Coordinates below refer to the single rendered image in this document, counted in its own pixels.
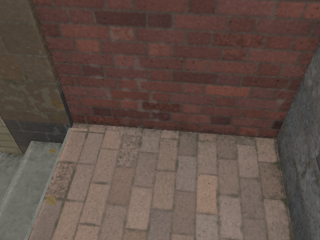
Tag stairs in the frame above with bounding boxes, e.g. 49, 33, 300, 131
0, 141, 62, 240

